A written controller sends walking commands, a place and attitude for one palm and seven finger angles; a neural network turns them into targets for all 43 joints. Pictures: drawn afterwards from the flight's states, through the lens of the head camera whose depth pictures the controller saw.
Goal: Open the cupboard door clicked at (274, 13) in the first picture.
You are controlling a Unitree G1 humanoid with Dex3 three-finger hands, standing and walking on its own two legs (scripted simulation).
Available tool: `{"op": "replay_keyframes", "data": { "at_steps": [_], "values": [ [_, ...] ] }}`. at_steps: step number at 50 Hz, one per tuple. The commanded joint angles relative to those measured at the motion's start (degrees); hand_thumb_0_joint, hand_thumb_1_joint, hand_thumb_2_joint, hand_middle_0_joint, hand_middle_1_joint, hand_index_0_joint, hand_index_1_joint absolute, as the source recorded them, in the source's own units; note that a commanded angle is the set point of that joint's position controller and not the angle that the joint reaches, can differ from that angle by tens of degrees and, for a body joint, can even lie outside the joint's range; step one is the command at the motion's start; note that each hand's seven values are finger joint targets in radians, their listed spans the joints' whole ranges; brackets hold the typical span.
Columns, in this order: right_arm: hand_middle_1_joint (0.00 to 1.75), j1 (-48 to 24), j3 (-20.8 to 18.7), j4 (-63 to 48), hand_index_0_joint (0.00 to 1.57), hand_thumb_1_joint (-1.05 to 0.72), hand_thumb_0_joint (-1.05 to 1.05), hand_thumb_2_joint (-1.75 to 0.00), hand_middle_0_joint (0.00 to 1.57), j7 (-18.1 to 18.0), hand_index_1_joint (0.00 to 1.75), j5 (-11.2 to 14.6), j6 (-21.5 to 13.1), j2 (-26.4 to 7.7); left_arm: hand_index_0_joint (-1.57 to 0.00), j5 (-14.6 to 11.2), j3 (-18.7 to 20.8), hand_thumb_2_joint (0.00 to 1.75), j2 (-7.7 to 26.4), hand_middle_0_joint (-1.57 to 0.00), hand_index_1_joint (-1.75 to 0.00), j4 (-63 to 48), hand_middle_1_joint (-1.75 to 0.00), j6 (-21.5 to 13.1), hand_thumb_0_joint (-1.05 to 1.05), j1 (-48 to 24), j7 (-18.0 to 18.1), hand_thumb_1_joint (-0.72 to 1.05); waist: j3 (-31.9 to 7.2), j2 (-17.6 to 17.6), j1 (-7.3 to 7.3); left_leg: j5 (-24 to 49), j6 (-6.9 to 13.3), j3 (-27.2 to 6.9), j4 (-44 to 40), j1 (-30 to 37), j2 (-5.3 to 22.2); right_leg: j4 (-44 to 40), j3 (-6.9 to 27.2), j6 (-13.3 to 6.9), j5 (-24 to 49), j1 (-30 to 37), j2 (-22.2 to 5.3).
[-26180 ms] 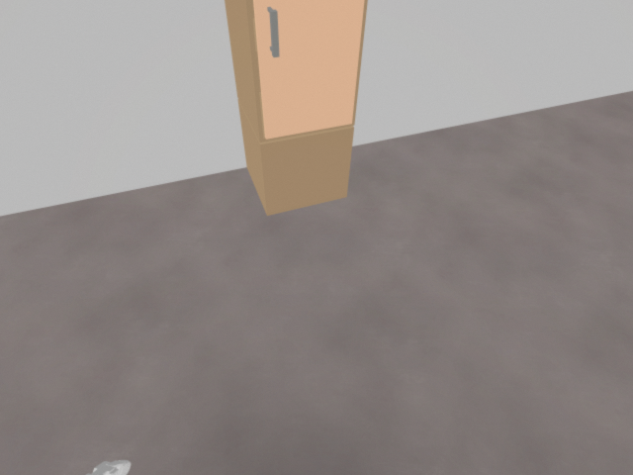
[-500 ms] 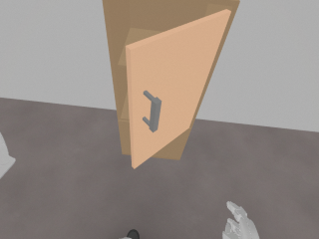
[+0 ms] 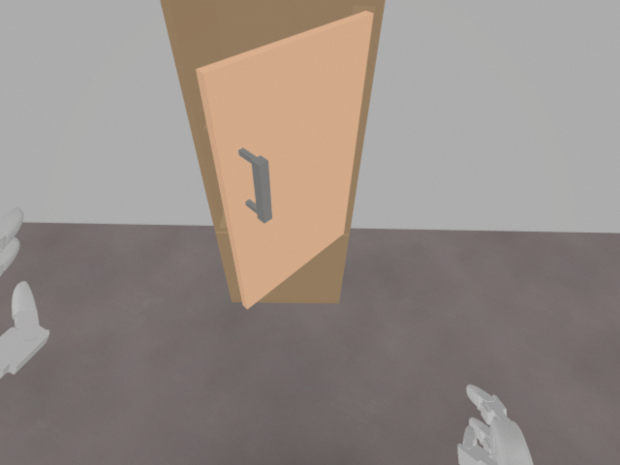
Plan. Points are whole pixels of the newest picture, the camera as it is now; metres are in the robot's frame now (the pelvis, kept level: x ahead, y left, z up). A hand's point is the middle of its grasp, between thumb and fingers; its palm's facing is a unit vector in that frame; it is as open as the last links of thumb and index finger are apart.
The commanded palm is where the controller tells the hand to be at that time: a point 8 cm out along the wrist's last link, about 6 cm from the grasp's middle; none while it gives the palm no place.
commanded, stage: stop stepping back and stand still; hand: left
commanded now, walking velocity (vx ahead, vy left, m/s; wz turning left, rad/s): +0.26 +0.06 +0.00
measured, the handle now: (255, 186) +0.55 +0.11 +0.05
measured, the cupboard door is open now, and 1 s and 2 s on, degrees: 46 46 46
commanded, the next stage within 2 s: let the arm hang, fingers relaxed in 0.56 s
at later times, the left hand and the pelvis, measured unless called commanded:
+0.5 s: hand out of the picture +0.16 +0.28 +0.17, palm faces +0.44 -0.77 -0.46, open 7.4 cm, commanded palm +0.10 +0.32 +0.18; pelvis -0.03 +0.02 +0.00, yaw +0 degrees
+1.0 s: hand out of the picture +0.02 +0.19 -0.17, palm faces +0.09 -0.98 -0.17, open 7.0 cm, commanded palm none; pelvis -0.05 +0.01 +0.00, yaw +4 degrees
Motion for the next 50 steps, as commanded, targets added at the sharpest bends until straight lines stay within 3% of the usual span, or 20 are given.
{"op": "replay_keyframes", "data": {
  "at_steps": [1, 3, 5, 9, 11, 13, 14, 16, 25, 28, 32, 33, 34, 35, 38, 40, 42, 44, 47, 50],
  "values": [
    [0.3, -5.94, -3.82, -6.69, 0.2, -0.9, 0.0, -0.9, 0.2, -0.18, 0.3, -0.53, -0.73, -6.75, -0.2, 0.67, 9.33, 0.9, 11.27, -0.2, -0.3, -13.46, -0.3, -5.65, 0.0, -3.69, 1.6, 0.9, 1.29, -8.0, 2.4, -13.41, -2.49, -2.72, 31.37, -3.73, 0.52, -29.2, 31.13, -7.93, -32.65, -18.59, -21.87],
    [0.3, -3.84, -3.11, -5.52, 0.2, -0.9, 0.0, -0.9, 0.2, -0.23, 0.3, -1.17, -1.05, -6.16, -0.2, 1.11, 8.67, 0.9, 10.11, -0.2, -0.3, -9.44, -0.3, -6.46, 0.0, -5.29, 1.39, 0.9, 1.08, -3.41, 0.69, -9.04, -2.0, -2.88, 31.15, -7.78, 3.46, -25.02, 22.93, -6.44, -22.98, -13.61, -18.88],
    [0.3, -3.72, -2.55, -5.25, 0.2, -0.9, 0.0, -0.9, 0.2, -0.57, 0.3, -1.1, -1.69, -5.38, -0.2, 1.8, 7.43, 0.9, 9.34, -0.2, -0.3, -6.77, -0.3, -7.11, 0.0, -8.36, 1.4, 0.9, -0.64, -1.91, 0.93, -7.75, -0.98, -0.57, 20.3, -4.01, 4.86, -21.47, 15.68, -5.46, -15.84, -10.2, -15.99],
    [0.3, -2.61, -2.65, -4.7, 0.2, -0.9, 0.0, -0.9, 0.2, -1.96, 0.3, -1.18, -3.71, -5.31, -0.2, 2.23, 5.72, 0.9, 7.51, -0.2, -0.3, -4.66, -0.3, -6.96, 0.0, -7.77, 2.36, 0.9, -2.86, -1.75, 2.41, -10.15, 0.89, 3.95, -0.79, 5.37, 2.24, -18.17, 13.6, -3.99, -14.87, -4.95, -13.27],
    [0.3, -1.97, -3.01, -5.25, 0.2, -0.9, 0.0, -0.9, 0.2, -2.02, 0.3, -1.05, -4.38, -6.02, -0.2, 1.58, 6.08, 0.9, 7.37, -0.2, -0.3, -6.49, -0.3, -7.04, 0.0, -4.58, 2.52, 0.9, -4.68, 2.76, 2.46, -8.83, 2.03, 0.49, -9.83, 8.78, 4.3, -11.48, 11.04, -1.48, -6.36, -1.02, -9.61],
    [0.3, -2.89, -3.28, -6.86, 0.2, -0.9, 0.0, -0.9, 0.2, -1.27, 0.3, -0.71, -4.05, -7.5, -0.2, 1.42, 6.81, 0.9, 8.06, -0.2, -0.3, -11.6, -0.3, -7.66, 0.0, -5.37, 2.53, 0.9, -7.0, 8.01, 2.73, 3.59, 4.09, -8.55, -8.53, 9.39, 10.82, -1.62, 5.69, 1.22, 6.99, 0.11, -3.85],
    [0.3, -3.11, -3.43, -7.29, 0.2, -0.9, 0.0, -0.9, 0.2, -0.9, 0.3, -0.31, -3.95, -7.7, -0.2, 1.32, 8.07, 0.9, 9.08, -0.2, -0.3, -12.76, -0.3, -7.65, 0.0, -4.94, 2.48, 0.9, -8.88, 5.89, 2.91, 12.27, 3.62, -8.69, -6.42, 9.11, 11.9, 1.04, 3.33, 1.71, 12.39, 2.18, -2.75],
    [0.3, -3.5, -2.76, -6.22, 0.2, -0.9, 0.0, -0.9, 0.2, -0.59, 0.3, -0.53, -4.08, -6.29, -0.2, 1.27, 9.29, 0.9, 10.07, -0.2, -0.3, -12.27, -0.3, -7.47, 0.0, -3.34, 1.88, 0.9, -7.05, 8.47, 2.65, 7.9, 2.74, -5.49, -8.23, 4.47, 10.29, 1.09, 1.35, 1.79, 9.86, 3.56, -2.59],
    [0.3, -4.16, -2.36, -5.66, 0.2, -0.9, 0.0, -0.9, 0.2, -0.29, 0.3, -0.63, -4.28, -5.73, -0.2, 0.73, 7.01, 0.9, 7.18, -0.2, -0.3, -6.73, -0.3, -6.9, 0.0, -6.71, 1.52, 0.9, -0.26, 3.56, 2.16, -13.07, 1.3, -2.18, -6.65, -1.32, 6.83, -7.37, 8.56, -0.18, -1.68, 0.53, -3.94],
    [0.3, -3.94, -2.34, -5.63, 0.2, -0.9, 0.0, -0.9, 0.2, -0.14, 0.3, -0.79, -4.1, -5.3, -0.2, 0.75, 6.6, 0.9, 7.15, -0.2, -0.3, -7.61, -0.3, -6.76, 0.0, -7.63, 1.44, 0.9, -1.7, 1.3, 1.96, -11.1, 0.76, -0.41, -2.51, 1.19, 4.69, -11.21, 12.14, -1.3, -4.66, -1.24, -6.43],
    [0.3, -4.39, -2.27, -6.15, 0.2, -0.9, 0.0, -0.9, 0.2, -0.21, 0.3, -0.81, -4.22, -5.15, -0.2, 0.65, 7.33, 0.9, 7.93, -0.2, -0.3, -10.26, -0.3, -6.66, 0.0, -7.04, 1.42, 0.9, -4.24, 3.43, 2.17, -3.43, 0.24, -1.08, -4.69, 3.6, 4.98, -9.24, 8.76, -0.33, 3.74, 1.51, -5.54],
    [0.3, -4.65, -5.89, 8.47, 0.2, -0.9, 0.0, -0.9, 0.2, 4.72, 0.3, -0.71, -3.8, -14.26, -0.2, 5.34, -16.93, 0.9, -3.29, -0.2, -0.3, 36.39, -0.3, 2.54, 0.0, -9.62, -6.9, 0.9, -1.27, 4.56, -0.33, 8.06, 0.72, -3.81, 4.77, -0.71, 7.07, 1.04, 4.52, -1.24, 14.91, -6.13, -9.66],
    [0.3, -0.53, -5.29, 7.64, 0.2, -0.9, 0.0, -0.9, 0.2, 4.88, 0.3, -0.77, 0.4, -9.52, -0.2, 4.94, -15.79, 0.9, -6.15, -0.2, -0.3, 37.97, -0.3, 7.07, 0.0, -7.7, -7.85, 0.9, -5.35, 5.79, 0.97, 12.38, 0.21, -3.43, 1.93, 2.18, 7.8, 3.11, 4.04, -1.04, 13.36, -6.4, -7.69],
    [0.3, -0.58, -4.67, 6.42, 0.2, -0.9, 0.0, -0.9, 0.2, 4.56, 0.3, -0.97, 1.76, -9.33, -0.2, 4.69, -16.59, 0.9, -7.98, -0.2, -0.3, 37.26, -0.3, 8.46, 0.0, -7.15, -8.01, 0.9, -3.77, 8.84, 1.21, 12.49, 1.28, -5.16, -1.22, 0.33, 9.85, 6.05, 1.65, 0.39, 7.18, -7.12, -5.21],
    [0.3, -1.92, -3.77, 5.91, 0.2, -0.9, 0.0, -0.9, 0.2, 3.96, 0.3, -2.34, 3.19, -10.3, -0.2, 4.81, -17.17, 0.9, -6.88, -0.2, -0.3, 43.57, -0.3, 8.27, 0.0, -13.0, -7.92, 0.9, -4.71, 1.83, 2.18, 20.19, 6.05, -13.73, -4.3, -2.44, 14.3, 9.79, 1.71, 1.06, -0.16, -3.73, -2.82],
    [0.3, -3.32, -3.54, 7.01, 0.2, -0.9, 0.0, -0.9, 0.2, 3.75, 0.3, -2.31, 3.98, -10.24, -0.2, 5.08, -17.17, 0.9, -4.93, -0.2, -0.3, 51.2, -0.3, 7.62, 0.0, -12.68, -7.6, 0.9, -7.94, -8.81, 3.98, 17.62, 2.86, -7.81, 1.4, -1.94, 9.78, 1.29, 4.41, 0.09, 16.13, 4.08, -6.36],
    [0.3, -1.13, -3.09, 8.48, 0.2, -0.9, 0.0, -0.9, 0.2, 3.86, 0.3, -1.55, 5.46, -7.17, -0.2, 4.9, -17.52, 0.9, -0.9, -0.2, -0.3, 57.68, -0.3, 7.35, 0.0, -15.37, -7.46, 0.9, -7.66, -15.51, 2.66, -3.71, -0.4, -0.67, 7.92, -0.46, 1.99, -7.14, 12.9, -4.9, 23.04, 3.36, -16.0],
    [0.3, -0.43, -3.0, 11.3, 0.2, -0.9, 0.0, -0.9, 0.2, 3.49, 0.3, -1.88, 6.64, -6.67, -0.2, 4.51, -18.28, 0.9, -0.85, -0.2, -0.3, 63.54, -0.3, 7.37, 0.0, -18.66, -7.25, 0.9, -6.17, -10.55, 2.02, -14.05, -0.45, -0.27, 10.25, 1.4, 2.04, -9.49, 12.74, -7.05, 21.42, 1.57, -16.31],
    [0.3, 2.74, -2.0, 15.57, 0.2, -0.9, 0.0, -0.9, 0.2, 3.48, 0.3, -1.83, 7.02, -4.29, -0.2, 3.65, -19.71, 0.9, -3.72, -0.2, -0.3, 70.3, -0.3, 7.61, 0.0, -21.22, -6.88, 0.9, -6.62, 3.01, 0.39, 1.63, -0.2, -2.31, 0.83, 8.31, 4.28, -7.52, 8.24, -3.91, 12.69, -0.87, -12.27],
    [0.3, -0.67, -1.9, 17.54, 0.2, -0.9, 0.0, -0.9, 0.2, 3.24, 0.3, -2.44, 6.94, -5.12, -0.2, 3.35, -19.47, 0.9, -7.21, -0.2, -0.3, 76.07, -0.3, 8.18, 0.0, -18.62, -6.68, 0.9, -3.79, 16.49, 3.2, 0.38, 0.92, -7.45, -7.29, 0.83, 7.81, -7.29, 3.75, -0.63, 5.03, 4.41, -6.89]
  ]
}}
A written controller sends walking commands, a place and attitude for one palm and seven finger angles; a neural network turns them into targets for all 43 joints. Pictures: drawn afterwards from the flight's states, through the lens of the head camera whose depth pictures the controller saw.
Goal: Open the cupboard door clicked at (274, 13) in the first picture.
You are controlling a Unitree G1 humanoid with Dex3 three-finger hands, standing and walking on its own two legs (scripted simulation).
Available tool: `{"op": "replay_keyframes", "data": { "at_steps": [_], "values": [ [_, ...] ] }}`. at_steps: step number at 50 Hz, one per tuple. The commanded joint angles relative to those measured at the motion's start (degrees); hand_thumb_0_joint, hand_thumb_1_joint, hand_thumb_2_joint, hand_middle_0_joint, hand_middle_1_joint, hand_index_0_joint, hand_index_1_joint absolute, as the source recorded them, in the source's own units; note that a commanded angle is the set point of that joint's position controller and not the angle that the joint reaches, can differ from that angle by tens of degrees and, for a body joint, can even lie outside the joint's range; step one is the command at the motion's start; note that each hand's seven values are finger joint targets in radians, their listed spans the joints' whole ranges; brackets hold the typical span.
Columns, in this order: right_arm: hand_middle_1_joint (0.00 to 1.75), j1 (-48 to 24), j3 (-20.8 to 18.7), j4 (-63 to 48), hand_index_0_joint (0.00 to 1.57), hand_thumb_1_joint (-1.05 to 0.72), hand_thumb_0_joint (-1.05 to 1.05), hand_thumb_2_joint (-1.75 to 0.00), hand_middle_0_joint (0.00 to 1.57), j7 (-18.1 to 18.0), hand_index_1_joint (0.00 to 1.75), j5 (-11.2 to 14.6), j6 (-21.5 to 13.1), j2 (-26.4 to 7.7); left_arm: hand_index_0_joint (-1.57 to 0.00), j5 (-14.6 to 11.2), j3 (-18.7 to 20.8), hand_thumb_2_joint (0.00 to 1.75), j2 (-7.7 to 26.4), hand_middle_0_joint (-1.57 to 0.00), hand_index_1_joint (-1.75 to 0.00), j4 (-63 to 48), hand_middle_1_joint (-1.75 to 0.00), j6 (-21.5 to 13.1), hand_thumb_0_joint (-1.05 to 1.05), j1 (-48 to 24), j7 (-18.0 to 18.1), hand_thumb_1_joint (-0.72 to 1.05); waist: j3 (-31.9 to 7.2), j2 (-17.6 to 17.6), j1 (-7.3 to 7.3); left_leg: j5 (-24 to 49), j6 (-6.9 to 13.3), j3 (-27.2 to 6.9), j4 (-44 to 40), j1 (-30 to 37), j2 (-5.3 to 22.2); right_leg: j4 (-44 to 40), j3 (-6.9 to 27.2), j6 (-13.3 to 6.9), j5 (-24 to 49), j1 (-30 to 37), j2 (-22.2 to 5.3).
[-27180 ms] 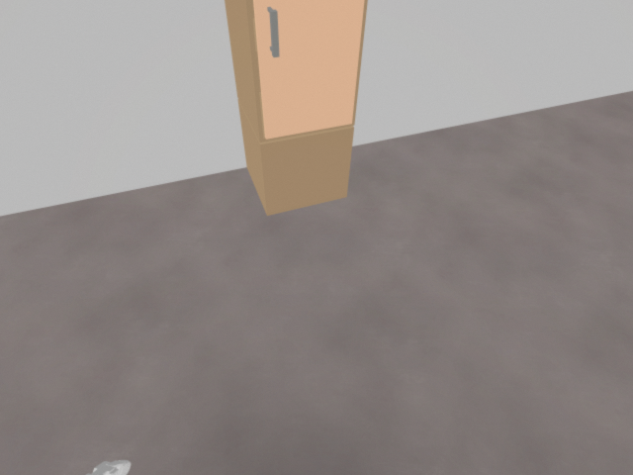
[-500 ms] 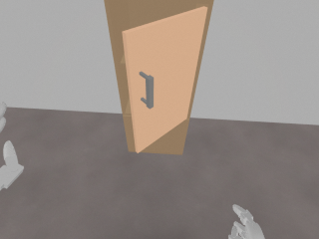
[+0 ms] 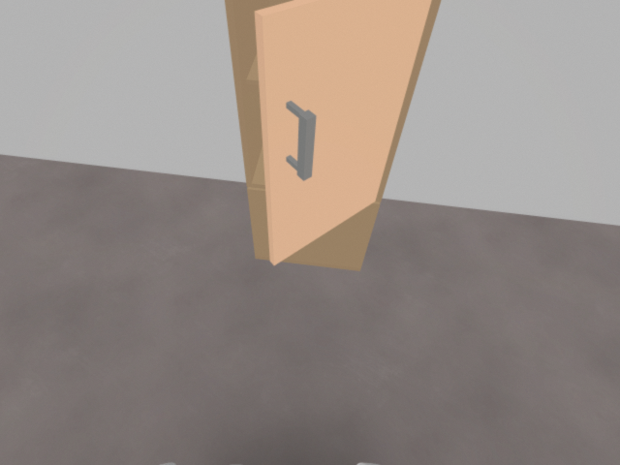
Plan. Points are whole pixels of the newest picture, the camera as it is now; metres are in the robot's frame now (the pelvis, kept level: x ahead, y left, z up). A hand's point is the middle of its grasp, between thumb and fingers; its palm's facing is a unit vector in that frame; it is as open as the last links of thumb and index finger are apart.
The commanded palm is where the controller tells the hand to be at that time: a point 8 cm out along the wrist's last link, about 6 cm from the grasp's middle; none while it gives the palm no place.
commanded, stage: let the arm hang, fingers relaxed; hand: left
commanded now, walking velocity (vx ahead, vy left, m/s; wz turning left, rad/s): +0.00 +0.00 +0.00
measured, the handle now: (298, 141) +0.60 +0.05 +0.05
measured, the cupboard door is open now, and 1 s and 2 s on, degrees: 46 46 46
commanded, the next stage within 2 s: look to check the result in 0.76 s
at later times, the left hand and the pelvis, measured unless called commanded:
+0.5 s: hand out of the picture +0.03 +0.22 -0.15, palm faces +0.01 -0.96 -0.28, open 7.4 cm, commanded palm none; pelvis -0.01 +0.01 +0.01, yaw -1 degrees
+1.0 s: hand out of the picture +0.07 +0.22 -0.14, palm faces +0.00 -0.96 -0.29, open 7.4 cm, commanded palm none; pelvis +0.01 +0.00 +0.02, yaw -1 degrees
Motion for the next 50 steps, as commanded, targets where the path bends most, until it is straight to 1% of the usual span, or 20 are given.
{"op": "replay_keyframes", "data": {
  "at_steps": [1, 3, 6, 11, 12, 14, 15, 17, 20, 23, 26, 30, 31, 34, 39, 40, 41, 43, 45, 50],
  "values": [
    [0.3, -2.37, -1.01, -2.18, 0.2, -0.9, 0.0, -0.9, 0.2, -0.37, 0.3, -0.27, -1.22, -6.02, -0.2, 0.3, 1.92, 0.9, 8.93, -0.2, -0.3, 1.62, -0.3, -1.8, 0.0, 1.01, 0.2, 0.9, -7.02, 16.48, 1.91, 7.05, 3.6, -4.95, -12.8, -3.36, 4.44, -10.12, 7.21, -0.44, 3.14, 10.22, -4.47],
    [0.3, -0.03, -1.06, -0.19, 0.2, -0.9, 0.0, -0.9, 0.2, -0.54, 0.3, -0.04, -1.14, -5.71, -0.2, 0.18, 1.56, 0.9, 8.88, -0.2, -0.3, 4.67, -0.3, -2.13, 0.0, 0.24, 0.01, 0.9, -6.66, 11.12, 1.3, 5.09, 3.14, -4.24, -13.28, -2.77, 4.03, -12.34, 7.72, -0.84, 2.65, 10.6, -4.87],
    [0.3, 2.39, -1.46, 2.16, 0.2, -0.9, 0.0, -0.9, 0.2, -0.51, 0.3, 0.18, -1.06, -6.28, -0.2, 0.17, 1.47, 0.9, 9.87, -0.2, -0.3, 7.86, -0.3, -2.46, 0.0, -0.99, -0.05, 0.9, -4.86, 4.84, 0.81, 4.18, 3.17, -3.83, -14.35, -0.58, 3.9, -15.12, 7.79, -1.17, -0.78, 8.75, -5.29],
    [0.3, 3.81, -1.74, 4.86, 0.2, -0.9, 0.0, -0.9, 0.2, -0.46, 0.3, 0.17, -0.96, -6.63, -0.2, 0.25, 1.63, 0.9, 10.73, -0.2, -0.3, 11.58, -0.3, -2.52, 0.0, -1.34, -0.03, 0.9, -2.3, 1.29, 0.56, 0.26, 3.44, -2.73, -15.73, 0.36, 3.4, -17.86, 8.4, -1.03, -7.03, 5.9, -5.39],
    [0.3, 4.26, -1.75, 5.28, 0.2, -0.9, 0.0, -0.9, 0.2, -0.47, 0.3, 0.04, -1.06, -6.51, -0.2, 0.26, 1.74, 0.9, 10.83, -0.2, -0.3, 11.93, -0.3, -2.57, 0.0, -1.57, -0.03, 0.9, -2.93, 1.34, 0.38, 0.59, 3.51, -2.78, -15.8, 0.54, 3.31, -17.8, 8.75, -1.03, -6.8, 6.33, -5.47],
    [0.3, 4.28, -1.73, 5.94, 0.2, -0.9, 0.0, -0.9, 0.2, -0.44, 0.3, 0.07, -1.11, -6.65, -0.2, 0.26, 1.79, 0.9, 11.22, -0.2, -0.3, 12.74, -0.3, -2.61, 0.0, -1.87, 0.03, 0.9, -2.51, 0.04, 0.4, 0.91, 3.51, -2.34, -15.84, 0.98, 3.24, -18.1, 8.75, -0.98, -7.3, 5.87, -5.69],
    [0.3, 4.38, -1.84, 6.16, 0.2, -0.9, 0.0, -0.9, 0.2, -0.48, 0.3, 0.07, -1.19, -6.73, -0.2, 0.27, 1.91, 0.9, 11.28, -0.2, -0.3, 12.88, -0.3, -2.67, 0.0, -1.82, 0.05, 0.9, -3.06, 0.32, 0.37, 1.05, 3.56, -2.36, -15.82, 1.24, 3.22, -18.18, 8.96, -1.02, -7.31, 6.04, -5.7],
    [0.3, 4.08, -1.76, 6.67, 0.2, -0.9, 0.0, -0.9, 0.2, -0.41, 0.3, 0.02, -1.16, -6.64, -0.2, 0.33, 1.93, 0.9, 11.6, -0.2, -0.3, 13.37, -0.3, -2.65, 0.0, -2.13, 0.1, 0.9, -2.35, 0.84, 0.36, 0.98, 3.49, -2.0, -15.9, 1.25, 3.21, -18.24, 8.86, -0.94, -7.82, 5.38, -5.77],
    [0.3, 3.92, -1.77, 7.25, 0.2, -0.9, 0.0, -0.9, 0.2, -0.38, 0.3, 0.04, -1.28, -6.69, -0.2, 0.33, 2.0, 0.9, 11.83, -0.2, -0.3, 13.8, -0.3, -2.71, 0.0, -2.36, 0.15, 0.9, -1.95, 0.36, 0.51, 1.48, 3.49, -2.08, -16.37, 1.03, 3.28, -18.18, 9.01, -0.91, -7.19, 5.69, -5.81],
    [0.3, 3.42, -1.65, 7.61, 0.2, -0.9, 0.0, -0.9, 0.2, -0.39, 0.3, -0.01, -1.48, -6.67, -0.2, 0.33, 2.03, 0.9, 11.86, -0.2, -0.3, 14.02, -0.3, -2.78, 0.0, -2.68, 0.17, 0.9, -1.69, 2.37, 0.68, 2.17, 3.48, -2.59, -17.12, 0.48, 3.52, -17.65, 8.97, -0.89, -5.81, 6.36, -5.74],
    [0.3, 2.54, -1.67, 7.57, 0.2, -0.9, 0.0, -0.9, 0.2, -0.44, 0.3, 0.07, -1.64, -7.3, -0.2, 0.35, 2.15, 0.9, 12.16, -0.2, -0.3, 14.25, -0.3, -2.87, 0.0, -2.86, 0.15, 0.9, -1.42, 3.13, 1.06, 2.72, 3.4, -2.88, -17.67, 0.31, 3.81, -17.31, 8.69, -0.88, -4.54, 6.99, -5.55],
    [0.3, 1.76, -1.6, 7.83, 0.2, -0.9, 0.0, -0.9, 0.2, -0.43, 0.3, -0.06, -1.81, -7.8, -0.2, 0.32, 2.1, 0.9, 12.32, -0.2, -0.3, 14.39, -0.3, -2.89, 0.0, -3.63, 0.03, 0.9, -1.8, 4.55, 1.01, 2.6, 3.18, -3.05, -18.38, 0.15, 3.86, -17.1, 8.88, -0.85, -3.81, 7.85, -5.72],
    [0.3, 1.46, -1.65, 7.6, 0.2, -0.9, 0.0, -0.9, 0.2, -0.41, 0.3, 0.11, -1.82, -8.09, -0.2, 0.39, 2.23, 0.9, 12.72, -0.2, -0.3, 14.34, -0.3, -2.94, 0.0, -3.64, 0.03, 0.9, -1.6, 4.25, 1.19, 2.47, 3.21, -3.0, -18.39, 0.27, 3.83, -17.23, 8.78, -0.82, -3.87, 7.77, -5.66],
    [0.3, 1.2, -1.66, 7.66, 0.2, -0.9, 0.0, -0.9, 0.2, -0.44, 0.3, 0.02, -2.02, -8.7, -0.2, 0.31, 2.23, 0.9, 12.97, -0.2, -0.3, 14.32, -0.3, -3.12, 0.0, -4.45, -0.06, 0.9, -3.09, 3.26, 0.9, 4.18, 3.16, -3.16, -18.29, 1.08, 3.93, -17.16, 9.13, -0.93, -2.59, 8.77, -5.83],
    [0.3, 0.08, -1.71, 7.71, 0.2, -0.9, 0.0, -0.9, 0.2, -0.51, 0.3, 0.13, -2.24, -9.38, -0.2, 0.28, 2.26, 0.9, 13.26, -0.2, -0.3, 14.36, -0.3, -3.45, 0.0, -5.26, -0.05, 0.9, -4.96, 4.3, 0.87, 8.23, 2.96, -2.85, -17.93, 2.93, 4.36, -16.88, 8.7, -1.0, 1.73, 10.4, -6.17],
    [0.3, -0.11, -1.66, 7.59, 0.2, -0.9, 0.0, -0.9, 0.2, -0.56, 0.3, 0.14, -2.33, -9.65, -0.2, 0.22, 2.27, 0.9, 13.39, -0.2, -0.3, 14.38, -0.3, -3.55, 0.0, -5.43, -0.06, 0.9, -5.21, 3.83, 0.81, 9.45, 2.88, -2.93, -17.97, 3.27, 4.51, -16.58, 8.51, -0.99, 3.42, 10.76, -6.08],
    [0.3, -0.46, -1.7, 7.55, 0.2, -0.9, 0.0, -0.9, 0.2, -0.57, 0.3, 0.28, -2.3, -9.72, -0.2, 0.25, 2.32, 0.9, 13.42, -0.2, -0.3, 14.38, -0.3, -3.57, 0.0, -5.11, -0.04, 0.9, -5.3, 3.87, 1.07, 9.63, 2.96, -2.72, -17.69, 3.68, 4.45, -16.76, 8.21, -0.99, 3.48, 10.68, -6.12],
    [0.3, -0.89, -1.64, 7.72, 0.2, -0.9, 0.0, -0.9, 0.2, -0.54, 0.3, 0.21, -2.24, -9.9, -0.2, 0.2, 2.12, 0.9, 13.69, -0.2, -0.3, 14.63, -0.3, -3.58, 0.0, -5.64, -0.06, 0.9, -4.93, 3.73, 0.85, 10.28, 2.83, -2.73, -17.86, 3.99, 4.5, -16.96, 8.34, -0.94, 4.33, 10.65, -6.3],
    [0.3, -1.1, -1.72, 7.7, 0.2, -0.9, 0.0, -0.9, 0.2, -0.58, 0.3, 0.23, -2.22, -10.46, -0.2, 0.15, 2.1, 0.9, 13.96, -0.2, -0.3, 14.57, -0.3, -3.75, 0.0, -6.04, -0.03, 0.9, -5.75, 2.55, 0.59, 11.05, 2.77, -2.67, -17.76, 4.84, 4.65, -17.1, 8.49, -0.97, 5.75, 11.14, -6.29],
    [0.3, -2.52, -1.68, 7.75, 0.2, -0.9, 0.0, -0.9, 0.2, -0.56, 0.3, 0.25, -2.21, -11.23, -0.2, 0.11, 1.97, 0.9, 14.63, -0.2, -0.3, 14.73, -0.3, -3.85, 0.0, -6.46, 0.01, 0.9, -6.24, 3.19, 0.66, 12.6, 2.64, -2.64, -18.11, 6.1, 4.87, -17.06, 8.22, -0.87, 8.72, 11.79, -6.39]
  ]
}}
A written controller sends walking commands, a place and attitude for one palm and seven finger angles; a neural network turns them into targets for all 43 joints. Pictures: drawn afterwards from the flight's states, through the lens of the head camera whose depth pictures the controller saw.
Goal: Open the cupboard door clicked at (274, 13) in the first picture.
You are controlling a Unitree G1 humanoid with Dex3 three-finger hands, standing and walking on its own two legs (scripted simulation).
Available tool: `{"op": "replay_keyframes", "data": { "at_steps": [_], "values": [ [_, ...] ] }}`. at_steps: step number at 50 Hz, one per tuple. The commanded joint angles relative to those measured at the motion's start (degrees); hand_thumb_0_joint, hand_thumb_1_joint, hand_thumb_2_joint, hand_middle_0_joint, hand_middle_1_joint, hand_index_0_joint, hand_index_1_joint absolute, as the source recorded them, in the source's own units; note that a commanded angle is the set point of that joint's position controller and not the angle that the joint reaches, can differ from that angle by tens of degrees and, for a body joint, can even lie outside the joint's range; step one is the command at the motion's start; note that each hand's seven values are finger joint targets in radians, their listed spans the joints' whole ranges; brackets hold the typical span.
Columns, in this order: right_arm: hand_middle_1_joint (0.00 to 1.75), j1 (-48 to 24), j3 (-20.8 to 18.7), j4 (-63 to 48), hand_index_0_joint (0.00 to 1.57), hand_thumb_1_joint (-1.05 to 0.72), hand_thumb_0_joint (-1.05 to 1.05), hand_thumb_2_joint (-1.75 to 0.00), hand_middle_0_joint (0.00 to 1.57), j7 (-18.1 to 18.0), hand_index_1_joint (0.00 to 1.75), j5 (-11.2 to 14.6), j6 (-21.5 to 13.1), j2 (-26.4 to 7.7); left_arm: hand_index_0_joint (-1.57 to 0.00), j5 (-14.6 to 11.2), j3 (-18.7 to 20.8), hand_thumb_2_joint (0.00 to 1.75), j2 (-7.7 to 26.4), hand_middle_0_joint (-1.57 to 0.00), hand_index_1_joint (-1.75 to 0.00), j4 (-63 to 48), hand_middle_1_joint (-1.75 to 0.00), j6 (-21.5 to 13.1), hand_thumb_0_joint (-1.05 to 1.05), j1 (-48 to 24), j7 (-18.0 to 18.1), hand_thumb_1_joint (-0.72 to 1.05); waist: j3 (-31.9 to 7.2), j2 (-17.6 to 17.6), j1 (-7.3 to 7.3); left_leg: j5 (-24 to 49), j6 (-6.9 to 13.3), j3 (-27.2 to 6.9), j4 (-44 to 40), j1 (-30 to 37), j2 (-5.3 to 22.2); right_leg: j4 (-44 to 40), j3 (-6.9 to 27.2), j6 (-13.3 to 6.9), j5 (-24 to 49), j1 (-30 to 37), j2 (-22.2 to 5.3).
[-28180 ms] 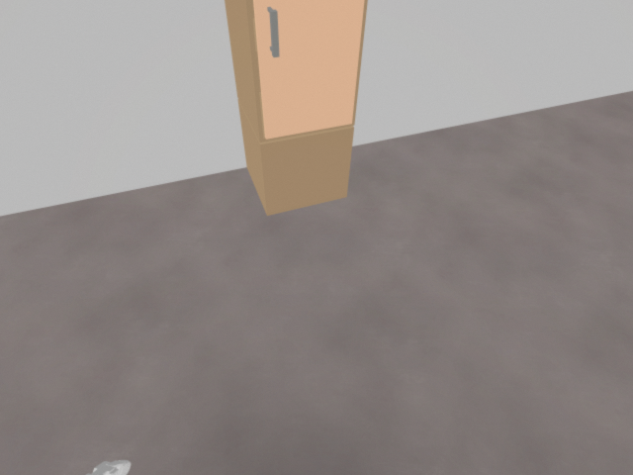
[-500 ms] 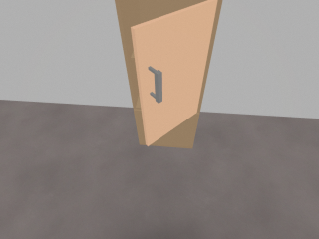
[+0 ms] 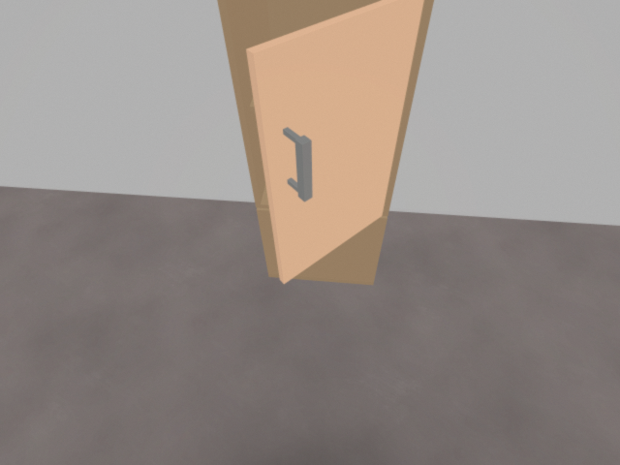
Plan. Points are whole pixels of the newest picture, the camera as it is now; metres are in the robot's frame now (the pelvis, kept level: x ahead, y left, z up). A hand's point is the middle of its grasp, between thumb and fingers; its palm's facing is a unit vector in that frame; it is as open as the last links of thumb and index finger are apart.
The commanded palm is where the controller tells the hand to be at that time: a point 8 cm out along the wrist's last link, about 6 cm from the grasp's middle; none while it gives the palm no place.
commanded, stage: look to check the result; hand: left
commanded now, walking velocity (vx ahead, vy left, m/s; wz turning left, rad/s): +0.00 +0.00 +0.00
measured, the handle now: (297, 165) +0.59 +0.06 +0.04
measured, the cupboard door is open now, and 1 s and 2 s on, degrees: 46 46 46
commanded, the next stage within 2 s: walk to a spot facing it in 0.34 s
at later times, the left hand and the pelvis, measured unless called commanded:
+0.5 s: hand out of the picture +0.09 +0.22 -0.16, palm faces +0.00 -0.95 -0.31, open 7.4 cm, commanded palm none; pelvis +0.02 -0.01 +0.00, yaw +0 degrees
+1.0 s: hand out of the picture +0.12 +0.16 -0.18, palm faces -0.16 -0.95 -0.27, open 7.4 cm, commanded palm none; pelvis +0.01 -0.03 -0.03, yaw -13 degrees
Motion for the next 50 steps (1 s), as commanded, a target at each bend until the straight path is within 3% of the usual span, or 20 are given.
{"op": "replay_keyframes", "data": {
  "at_steps": [1, 5, 14, 23, 25, 27, 31, 35, 38, 39, 40, 41, 42, 43, 45, 47, 48, 49, 50],
  "values": [
    [0.3, 0.5, -1.36, -2.59, 0.2, -0.9, 0.0, -0.9, 0.2, -0.39, 0.3, 0.01, -0.7, -9.06, -0.2, 0.12, 1.86, 0.9, 10.57, -0.2, -0.3, -2.77, -0.3, -1.26, 0.0, -0.24, 0.69, 0.9, -4.31, -1.0, 0.22, 6.09, 2.52, -3.54, -3.69, -2.08, 4.95, -4.53, 7.23, -1.16, 2.28, 4.37, -6.88],
    [0.3, -0.22, -1.44, -2.48, 0.2, -0.9, 0.0, -0.9, 0.2, -0.25, 0.3, -0.12, -0.6, -9.67, -0.2, 0.11, 1.72, 0.9, 11.19, -0.2, -0.3, -2.78, -0.3, -1.3, 0.0, -0.89, 0.66, 0.9, -4.15, -2.42, 0.03, 5.46, 2.49, -3.58, -4.0, -1.39, 4.77, -5.6, 7.9, -1.05, 0.85, 4.15, -7.02],
    [0.3, -1.84, -1.3, -2.67, 0.2, -0.9, 0.0, -0.9, 0.2, -0.25, 0.3, -0.05, -0.76, -10.79, -0.2, 0.1, 1.76, 0.9, 12.31, -0.2, -0.3, -2.9, -0.3, -1.59, 0.0, -1.81, 0.7, 0.9, -5.61, -1.47, 0.05, 8.3, 2.19, -3.36, -4.51, -0.05, 5.34, -5.04, 7.52, -1.02, 7.22, 6.24, -7.12],
    [0.3, -2.35, -1.13, -2.6, 0.2, -0.9, 0.0, -0.9, 0.2, -0.28, 0.3, -0.1, -0.71, -11.49, -0.2, 0.06, 1.67, 0.9, 12.69, -0.2, -0.3, -2.89, -0.3, -1.61, 0.0, -2.24, 0.69, 0.9, -5.69, -0.64, 0.1, 8.42, 1.98, -3.14, -4.85, 0.56, 5.44, -5.7, 7.72, -0.98, 7.76, 6.9, -7.17],
    [0.3, -1.65, -1.22, -2.67, 0.2, -0.9, 0.0, -0.9, 0.2, -0.53, 0.3, -0.19, -0.61, -10.94, -0.2, 0.07, 1.74, 0.9, 12.15, -0.2, -0.3, -3.13, -0.3, -1.33, 0.0, -2.32, 0.69, 0.9, -6.35, -1.1, -0.12, 8.95, 1.78, -2.02, -3.91, 1.54, 5.93, -4.84, 8.68, -1.14, 10.7, 6.26, -6.86],
    [0.3, 1.21, -0.43, -2.18, 0.2, -0.9, 0.0, -0.9, 0.2, -0.82, 0.3, -0.22, 0.18, -6.05, -0.2, 0.06, 1.21, 0.9, 7.99, -0.2, -0.3, -2.94, -0.3, -0.13, 0.0, -0.64, 0.94, 0.9, -6.08, -0.74, -0.41, 9.55, 1.0, -0.03, -1.68, 1.13, 6.12, -2.76, 8.97, -0.7, 14.45, 5.22, -7.06],
    [0.3, 3.26, -1.51, -3.98, 0.2, -0.9, 0.0, -0.9, 0.2, -1.5, 0.3, -0.02, 1.1, -6.67, -0.2, 0.35, 2.38, 0.9, 8.97, -0.2, -0.3, -4.71, -0.3, 1.36, 0.0, 0.82, 0.79, 0.9, -5.3, -3.3, -0.33, 5.41, 0.75, 2.81, 2.38, -0.7, 6.07, -0.09, 11.74, -1.63, 15.55, 2.57, -6.85],
    [0.3, 4.08, -2.56, -6.36, 0.2, -0.9, 0.0, -0.9, 0.2, -1.83, 0.3, -0.1, 1.53, -6.71, -0.2, 0.62, 3.31, 0.9, 9.06, -0.2, -0.3, -7.58, -0.3, 2.43, 0.0, 0.41, 0.23, 0.9, -3.89, -3.77, -0.84, 0.67, 1.42, 3.53, 4.43, -1.33, 6.66, 1.58, 14.16, -2.29, 11.02, -2.93, -6.1],
    [0.3, 4.46, -3.3, -7.81, 0.2, -0.9, 0.0, -0.9, 0.2, -2.05, 0.3, -0.39, 1.25, -7.74, -0.2, 0.69, 3.57, 0.9, 7.34, -0.2, -0.3, -10.12, -0.3, 2.88, 0.0, -0.24, -0.34, 0.9, -3.37, 2.48, -0.92, -0.16, 3.51, -0.08, 0.85, -1.05, 11.02, 8.13, 12.03, -0.96, 7.14, -7.25, -1.92],
    [0.3, 4.08, -3.71, -8.49, 0.2, -0.9, 0.0, -0.9, 0.2, -2.19, 0.3, -0.57, 1.15, -8.84, -0.2, 0.67, 3.58, 0.9, 6.43, -0.2, -0.3, -10.81, -0.3, 3.01, 0.0, 0.02, -0.63, 0.9, -3.32, 5.43, -0.62, 0.65, 4.96, -2.37, -1.08, -0.73, 14.0, 13.28, 9.61, -0.21, 4.65, -9.21, 0.01],
    [0.3, 3.76, -4.07, -8.89, 0.2, -0.9, 0.0, -0.9, 0.2, -2.29, 0.3, -0.72, 0.95, -9.63, -0.2, 0.66, 3.67, 0.9, 5.43, -0.2, -0.3, -11.41, -0.3, 3.2, 0.0, -0.02, -0.92, 0.9, -2.95, 9.54, -0.32, 4.11, 7.39, -5.14, -3.41, -1.6, 18.04, 20.71, 7.07, 0.44, -4.55, -10.27, 1.52],
    [0.3, 3.4, -4.12, -9.46, 0.2, -0.9, 0.0, -0.9, 0.2, -2.34, 0.3, -0.76, 0.67, -9.71, -0.2, 0.67, 3.85, 0.9, 4.92, -0.2, -0.3, -12.12, -0.3, 3.58, 0.0, -0.01, -1.05, 0.9, -2.76, 11.69, -0.04, 8.56, 10.23, -6.9, -5.1, -1.58, 21.45, 29.77, 5.99, 1.03, -16.38, -12.43, 1.87],
    [0.3, 3.34, -4.04, -9.88, 0.2, -0.9, 0.0, -0.9, 0.2, -2.42, 0.3, -1.04, 0.46, -9.29, -0.2, 0.72, 4.16, 0.9, 4.53, -0.2, -0.3, -12.94, -0.3, 3.94, 0.0, -0.17, -1.22, 0.9, -2.28, 11.8, -0.03, 13.09, 11.93, -6.95, -5.05, -1.52, 22.67, 34.82, 6.67, 1.37, -20.66, -14.38, 1.18],
    [0.3, 2.62, -3.95, -10.43, 0.2, -0.9, 0.0, -0.9, 0.2, -2.45, 0.3, -1.07, 0.37, -9.02, -0.2, 0.65, 4.29, 0.9, 4.38, -0.2, -0.3, -13.38, -0.3, 4.07, 0.0, -0.03, -1.37, 0.9, -1.77, 10.59, 0.51, 15.21, 12.0, -4.93, -3.77, -1.83, 22.49, 35.44, 7.52, 1.43, -21.06, -14.78, 0.03],
    [0.3, 0.88, -4.28, -11.36, 0.2, -0.9, 0.0, -0.9, 0.2, -2.32, 0.3, -1.42, 0.24, -9.09, -0.2, 0.53, 4.09, 0.9, 2.92, -0.2, -0.3, -13.69, -0.3, 3.4, 0.0, 1.49, -1.75, 0.9, -1.94, 9.55, 1.61, 21.01, 9.17, 0.4, 1.66, -1.36, 20.04, 26.01, 5.41, 1.18, -19.81, -10.46, -0.9],
    [0.3, 0.22, -4.61, -11.7, 0.2, -0.9, 0.0, -0.9, 0.2, -2.14, 0.3, -0.91, 0.66, -9.62, -0.2, 0.51, 4.54, 0.9, 3.59, -0.2, -0.3, -12.41, -0.3, 2.69, 0.0, 6.79, -1.87, 0.9, -4.4, 4.61, 3.73, 17.06, 4.66, 5.14, 11.14, -2.82, 15.87, 12.12, 3.24, 1.2, -7.52, -1.85, 0.23],
    [0.3, 0.25, -4.65, -12.72, 0.2, -0.9, 0.0, -0.9, 0.2, -1.92, 0.3, -0.01, 1.06, -7.25, -0.2, 1.02, 5.58, 0.9, 7.97, -0.2, -0.3, -11.42, -0.3, 1.85, 0.0, 11.02, -1.31, 0.9, -5.97, -8.59, 5.39, 3.98, 0.73, 8.71, 24.85, -10.08, 9.06, -0.31, 15.16, -1.16, 8.98, 5.48, -6.14],
    [0.3, -1.05, -3.94, -15.19, 0.2, -0.9, 0.0, -0.9, 0.2, -1.42, 0.3, 0.68, 1.14, -3.11, -0.2, 1.14, 6.88, 0.9, 14.58, -0.2, -0.3, -11.05, -0.3, 1.41, 0.0, 12.77, -0.11, 0.9, -5.46, -23.7, 5.73, -24.44, -1.85, 8.01, 40.13, -23.27, 0.38, -4.44, 36.87, -7.3, 27.87, 8.76, -19.84],
    [0.3, -1.01, -3.99, -14.72, 0.2, -0.9, 0.0, -0.9, 0.2, -1.45, 0.3, 0.67, 1.93, -4.63, -0.2, 0.32, 6.63, 0.9, 13.71, -0.2, -0.3, -11.05, -0.3, 1.65, 0.0, 13.18, 0.63, 0.9, -5.48, -18.78, 5.51, -24.44, -1.03, -0.12, 46.3, -23.95, 2.27, -3.63, 34.82, -10.49, 24.05, 7.5, -19.57]
  ]
}}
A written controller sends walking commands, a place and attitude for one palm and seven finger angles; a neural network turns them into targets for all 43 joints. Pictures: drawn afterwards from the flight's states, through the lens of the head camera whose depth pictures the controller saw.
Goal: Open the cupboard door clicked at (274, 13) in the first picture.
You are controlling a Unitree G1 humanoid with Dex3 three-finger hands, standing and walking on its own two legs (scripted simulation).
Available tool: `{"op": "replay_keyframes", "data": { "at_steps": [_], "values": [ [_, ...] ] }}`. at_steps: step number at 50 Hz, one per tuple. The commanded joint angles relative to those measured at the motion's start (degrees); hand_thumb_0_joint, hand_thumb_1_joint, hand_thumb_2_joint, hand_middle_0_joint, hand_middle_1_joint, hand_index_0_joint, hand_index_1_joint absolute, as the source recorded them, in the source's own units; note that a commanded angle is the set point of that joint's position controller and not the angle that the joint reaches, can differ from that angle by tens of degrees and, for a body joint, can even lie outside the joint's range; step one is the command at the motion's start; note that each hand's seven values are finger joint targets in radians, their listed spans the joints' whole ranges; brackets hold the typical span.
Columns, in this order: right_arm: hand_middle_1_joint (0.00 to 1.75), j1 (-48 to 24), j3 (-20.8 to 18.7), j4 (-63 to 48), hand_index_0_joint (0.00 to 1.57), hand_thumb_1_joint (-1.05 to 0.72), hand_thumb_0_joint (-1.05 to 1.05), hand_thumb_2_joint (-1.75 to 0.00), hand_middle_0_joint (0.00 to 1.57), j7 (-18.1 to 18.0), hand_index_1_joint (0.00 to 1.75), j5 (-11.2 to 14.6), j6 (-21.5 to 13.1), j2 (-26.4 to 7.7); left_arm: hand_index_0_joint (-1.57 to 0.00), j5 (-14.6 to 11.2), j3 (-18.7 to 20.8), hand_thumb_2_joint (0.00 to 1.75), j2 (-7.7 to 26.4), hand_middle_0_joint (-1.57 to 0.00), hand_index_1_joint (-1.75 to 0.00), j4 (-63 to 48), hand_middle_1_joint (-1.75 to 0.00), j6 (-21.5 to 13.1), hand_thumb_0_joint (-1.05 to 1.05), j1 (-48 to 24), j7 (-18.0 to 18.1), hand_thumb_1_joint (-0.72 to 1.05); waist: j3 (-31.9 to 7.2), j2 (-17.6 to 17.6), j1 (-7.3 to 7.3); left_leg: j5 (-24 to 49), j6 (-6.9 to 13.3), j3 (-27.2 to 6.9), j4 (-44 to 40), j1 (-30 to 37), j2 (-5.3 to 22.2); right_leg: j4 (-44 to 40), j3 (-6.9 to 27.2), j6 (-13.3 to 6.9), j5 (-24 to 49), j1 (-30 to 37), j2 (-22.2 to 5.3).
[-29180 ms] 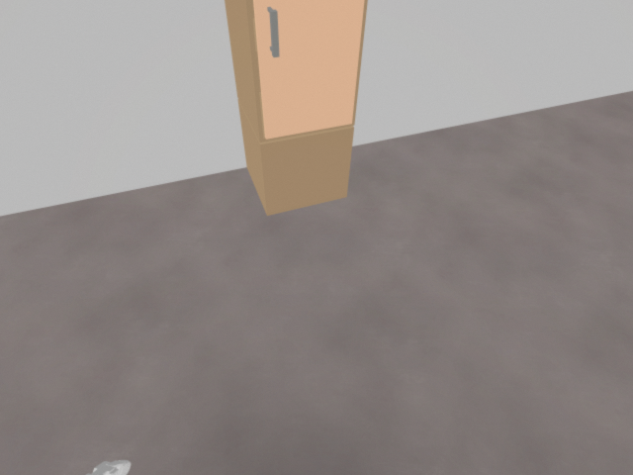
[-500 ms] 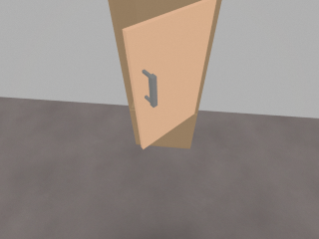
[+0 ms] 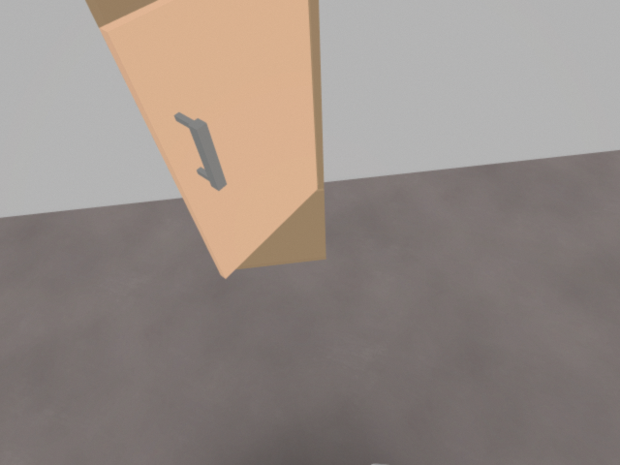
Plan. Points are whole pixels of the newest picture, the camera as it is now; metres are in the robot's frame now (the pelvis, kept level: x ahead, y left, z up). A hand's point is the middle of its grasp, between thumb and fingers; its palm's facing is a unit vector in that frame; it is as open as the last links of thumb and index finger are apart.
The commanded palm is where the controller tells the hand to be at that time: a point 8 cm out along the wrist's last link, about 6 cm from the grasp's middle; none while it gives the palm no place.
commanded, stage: walk to a spot facing it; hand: left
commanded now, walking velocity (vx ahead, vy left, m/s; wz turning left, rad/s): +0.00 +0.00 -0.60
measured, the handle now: (201, 152) +0.55 +0.22 +0.06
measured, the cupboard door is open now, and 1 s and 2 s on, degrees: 46 46 46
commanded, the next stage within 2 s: none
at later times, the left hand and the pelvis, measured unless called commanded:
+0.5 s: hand out of the picture +0.11 +0.20 -0.16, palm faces -0.20 -0.95 -0.24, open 7.4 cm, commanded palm none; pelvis +0.01 +0.01 +0.01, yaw -16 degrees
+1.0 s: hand (264, 407) +0.21 +0.10 -0.16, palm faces -0.57 -0.78 -0.24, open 7.4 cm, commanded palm none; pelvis +0.02 -0.02 +0.01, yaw -36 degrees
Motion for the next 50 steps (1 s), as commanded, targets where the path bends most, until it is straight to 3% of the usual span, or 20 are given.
{"op": "replay_keyframes", "data": {
  "at_steps": [1, 6, 16, 20, 21, 22, 23, 24, 26, 29, 33, 35, 36, 37, 38, 40, 44, 48, 49, 50],
  "values": [
    [0.3, -5.31, -1.96, -8.67, 0.2, -0.9, 0.0, -0.9, 0.2, 0.3, 0.3, 0.85, -0.65, -5.78, -0.2, -0.29, 3.65, 0.9, 14.6, -0.2, -0.3, -1.69, -0.3, -1.04, 0.0, 8.33, 2.7, 0.9, -4.99, -11.7, 3.22, -8.24, 1.4, -9.5, 28.2, -19.1, -2.51, -20.19, 27.92, -11.61, 26.65, 11.23, -20.3],
    [0.3, -6.67, -1.5, -7.82, 0.2, -0.9, 0.0, -0.9, 0.2, 0.56, 0.3, 0.77, -0.63, -4.05, -0.2, 0.16, 2.76, 0.9, 10.9, -0.2, -0.3, -3.39, -0.3, -1.89, 0.0, 4.95, 3.35, 0.9, -10.34, -4.22, 0.6, 0.11, -0.22, -9.18, 22.81, -16.08, -3.42, -16.62, 22.75, -9.59, 31.2, 12.81, -12.76],
    [0.3, -12.12, -1.69, -11.36, 0.2, -0.9, 0.0, -0.9, 0.2, 0.23, 0.3, 1.47, -1.1, -4.75, -0.2, 0.78, 3.23, 0.9, 11.99, -0.2, -0.3, -4.1, -0.3, -1.2, 0.0, 7.22, 2.95, 0.9, -9.0, -9.19, 2.08, -1.15, 0.43, -10.5, 8.03, -12.46, -6.61, -16.71, 29.88, -9.52, 28.65, 11.9, -10.87],
    [0.3, -7.64, -1.6, -10.53, 0.2, -0.9, 0.0, -0.9, 0.2, -0.17, 0.3, 1.78, -1.66, -5.04, -0.2, 0.34, 3.18, 0.9, 11.95, -0.2, -0.3, -5.46, -0.3, -0.81, 0.0, 3.77, 2.77, 0.9, -10.28, -7.87, -0.52, 5.13, 1.35, -10.99, -6.65, -1.58, -7.72, -14.26, 30.2, -6.46, 26.35, 5.86, -8.11],
    [0.3, -5.09, -1.83, -9.73, 0.2, -0.9, 0.0, -0.9, 0.2, -0.38, 0.3, 1.78, -2.04, -5.57, -0.2, 0.2, 2.96, 0.9, 11.25, -0.2, -0.3, -5.67, -0.3, -0.79, 0.0, 2.46, 2.78, 0.9, -11.31, -7.14, -2.02, 9.7, 1.45, -11.14, -14.03, 6.03, -6.49, -12.1, 28.59, -4.1, 22.53, 1.0, -6.22],
    [0.3, -3.22, -2.18, -9.42, 0.2, -0.9, 0.0, -0.9, 0.2, -0.85, 0.3, 1.35, -2.61, -8.93, -0.2, -0.4, 2.38, 0.9, 8.99, -0.2, -0.3, -6.57, -0.3, -0.66, 0.0, 2.52, 2.54, 0.9, -11.64, 0.67, -2.77, 9.2, 3.78, -18.03, -20.77, 14.36, 0.72, -7.63, 23.58, -1.32, 11.33, -8.0, -0.86],
    [0.3, -2.78, -3.18, -10.4, 0.2, -0.9, 0.0, -0.9, 0.2, -1.0, 0.3, 0.28, -3.03, -14.28, -0.2, -1.06, 1.71, 0.9, 6.4, -0.2, -0.3, -7.7, -0.3, -0.81, 0.0, 3.34, 1.56, 0.9, -11.3, 16.57, -2.45, 12.81, 9.62, -33.4, -26.17, 17.87, 15.89, 5.16, 12.3, 2.27, -11.86, -17.19, 6.08],
    [0.3, -2.11, -3.05, -10.95, 0.2, -0.9, 0.0, -0.9, 0.2, -1.27, 0.3, -0.18, -2.66, -15.07, -0.2, -0.25, 2.02, 0.9, 8.66, -0.2, -0.3, -8.49, -0.3, -0.86, 0.0, 0.27, 1.19, 0.9, -8.05, 12.98, -3.17, 19.7, 14.72, -35.49, -26.03, 11.12, 21.69, 17.05, 6.93, 4.09, -17.47, -17.05, 3.28],
    [0.3, -6.19, -2.08, -13.0, 0.2, -0.9, 0.0, -0.9, 0.2, -1.24, 0.3, -1.01, -3.02, -12.46, -0.2, 0.57, 2.33, 0.9, 8.2, -0.2, -0.3, -8.81, -0.3, -0.93, 0.0, 2.08, 0.25, 0.9, -7.66, 4.2, -0.02, 26.6, 16.36, -28.67, -23.31, 4.75, 18.33, 26.3, 4.83, 5.19, -13.12, -15.5, 0.67],
    [0.3, -6.29, -1.58, -12.49, 0.2, -0.9, 0.0, -0.9, 0.2, -1.1, 0.3, -0.94, -2.89, -10.11, -0.2, 0.16, 1.94, 0.9, 7.02, -0.2, -0.3, -8.43, -0.3, -0.1, 0.0, 0.67, -0.66, 0.9, -7.15, 13.03, 0.5, 40.36, 11.11, -12.4, -17.76, 6.37, 9.18, 22.5, 1.65, 5.59, -9.84, -13.96, -0.61],
    [0.3, -0.86, -2.71, -11.13, 0.2, -0.9, 0.0, -0.9, 0.2, -0.76, 0.3, -0.8, -2.53, -12.67, -0.2, -0.06, 0.97, 0.9, 5.82, -0.2, -0.3, -9.03, -0.3, -0.86, 0.0, -0.95, -1.15, 0.9, -11.25, 11.88, -1.79, 45.69, 8.3, -7.7, -10.88, 10.96, 8.49, 2.57, -4.34, 4.01, -6.15, -4.15, 1.43],
    [0.3, -1.82, -3.01, -11.4, 0.2, -0.9, 0.0, -0.9, 0.2, -0.26, 0.3, -0.11, -2.2, -13.55, -0.2, -0.25, 1.44, 0.9, 7.15, -0.2, -0.3, -7.27, -0.3, -1.1, 0.0, 3.6, -1.16, 0.9, -11.39, 9.12, 0.93, 36.92, 5.62, -5.41, -5.53, 4.08, 7.41, -7.69, -5.01, 2.88, 5.69, 6.73, 1.68],
    [0.3, -2.31, -2.89, -12.35, 0.2, -0.9, 0.0, -0.9, 0.2, 0.18, 0.3, 0.52, -2.14, -11.79, -0.2, 0.1, 2.16, 0.9, 11.15, -0.2, -0.3, -6.12, -0.3, -1.65, 0.0, 7.76, -0.63, 0.9, -13.01, 0.58, 2.7, 27.12, 2.72, -2.97, 3.03, -3.92, 4.51, -13.09, 2.14, 0.53, 19.19, 16.97, -3.4],
    [0.3, -4.2, -1.68, -14.83, 0.2, -0.9, 0.0, -0.9, 0.2, 0.53, 0.3, 1.16, -2.2, -6.26, -0.2, 0.79, 3.77, 0.9, 18.43, -0.2, -0.3, -5.35, -0.3, -1.99, 0.0, 10.67, 0.69, 0.9, -13.36, -19.64, 4.29, -6.32, -0.71, 1.07, 17.1, -19.37, -4.44, -16.75, 26.78, -6.72, 38.68, 23.98, -20.05],
    [0.3, -6.79, -1.19, -15.41, 0.2, -0.9, 0.0, -0.9, 0.2, 0.05, 0.3, 1.22, -1.69, -7.64, -0.2, -0.04, 4.04, 0.9, 19.69, -0.2, -0.3, -4.37, -0.3, -1.79, 0.0, 13.65, 1.64, 0.9, -14.0, -19.96, 7.04, -15.01, 0.21, -7.9, 25.44, -20.73, -3.4, -16.41, 29.79, -12.35, 41.17, 21.7, -23.94],
    [0.3, -6.54, -1.46, -14.47, 0.2, -0.9, 0.0, -0.9, 0.2, 0.38, 0.3, 1.23, -1.67, -7.34, -0.2, 0.5, 3.48, 0.9, 16.19, -0.2, -0.3, -6.84, -0.3, -0.86, 0.0, 4.89, 2.09, 0.9, -7.5, -16.01, 2.68, -9.26, 0.58, -9.54, 26.48, -21.03, -1.46, -18.26, 27.27, -12.15, 19.64, 10.93, -18.32],
    [0.3, -3.42, -0.81, -11.59, 0.2, -0.9, 0.0, -0.9, 0.2, 0.92, 0.3, 1.17, -1.54, -5.21, -0.2, 0.69, 2.48, 0.9, 14.44, -0.2, -0.3, -7.97, -0.3, -0.89, 0.0, 0.1, 2.39, 0.9, -10.16, -9.43, -0.18, -3.36, -0.08, -7.0, 10.92, -9.63, -3.4, -14.71, 20.81, -9.37, 24.76, 4.99, -13.39],
    [0.3, 4.95, -0.93, -8.54, 0.2, -0.9, 0.0, -0.9, 0.2, 0.44, 0.3, 1.14, -2.14, -6.03, -0.2, 0.05, 1.98, 0.9, 13.14, -0.2, -0.3, -8.41, -0.3, -0.19, 0.0, -3.01, 1.86, 0.9, -10.36, -6.9, -4.13, 10.2, 0.27, -5.24, -10.72, 5.57, -5.44, -11.26, 19.41, -3.92, 11.77, -4.09, -8.31],
    [0.3, 6.18, -1.53, -8.38, 0.2, -0.9, 0.0, -0.9, 0.2, -0.03, 0.3, 0.63, -2.73, -9.86, -0.2, -0.55, 1.23, 0.9, 9.97, -0.2, -0.3, -9.26, -0.3, 0.12, 0.0, -2.7, 1.51, 0.9, -9.87, 2.99, -4.36, 6.39, 2.6, -13.94, -19.65, 9.65, 1.71, -5.01, 15.1, -0.85, 2.72, -10.48, -2.7],
    [0.3, 5.84, -2.76, -9.42, 0.2, -0.9, 0.0, -0.9, 0.2, -0.24, 0.3, -0.43, -3.15, -15.77, -0.2, -1.07, 0.58, 0.9, 6.95, -0.2, -0.3, -10.16, -0.3, 0.38, 0.0, -1.33, 0.86, 0.9, -8.65, 20.2, -3.72, 4.32, 8.73, -32.21, -27.6, 9.8, 17.16, 10.1, 5.42, 3.0, -14.32, -17.91, 4.27]
  ]
}}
